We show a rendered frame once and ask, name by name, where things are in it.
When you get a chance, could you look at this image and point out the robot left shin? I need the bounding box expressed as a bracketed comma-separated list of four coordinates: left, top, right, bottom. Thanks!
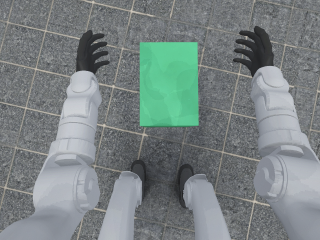
[114, 171, 141, 187]

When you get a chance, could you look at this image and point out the robot right forearm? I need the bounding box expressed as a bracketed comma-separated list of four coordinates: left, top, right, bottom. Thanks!
[250, 66, 320, 163]

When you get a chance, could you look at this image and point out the right robot hand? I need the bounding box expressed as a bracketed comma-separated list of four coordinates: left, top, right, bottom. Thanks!
[233, 26, 274, 78]

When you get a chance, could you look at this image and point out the left robot hand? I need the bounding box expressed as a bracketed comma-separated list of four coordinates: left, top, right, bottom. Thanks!
[76, 29, 110, 76]

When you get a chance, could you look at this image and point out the right robot upper arm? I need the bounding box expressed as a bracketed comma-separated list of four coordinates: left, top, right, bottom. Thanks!
[253, 154, 320, 240]

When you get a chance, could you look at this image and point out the left robot upper arm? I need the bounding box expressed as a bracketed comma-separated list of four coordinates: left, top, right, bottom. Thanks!
[0, 164, 100, 240]

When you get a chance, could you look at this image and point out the robot left foot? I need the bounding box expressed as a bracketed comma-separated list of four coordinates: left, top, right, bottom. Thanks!
[130, 160, 146, 202]

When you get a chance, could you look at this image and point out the robot left forearm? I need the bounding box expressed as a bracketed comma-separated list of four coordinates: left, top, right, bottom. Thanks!
[33, 70, 102, 207]

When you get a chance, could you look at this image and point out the carton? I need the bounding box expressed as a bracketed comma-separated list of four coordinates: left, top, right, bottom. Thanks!
[139, 42, 199, 128]

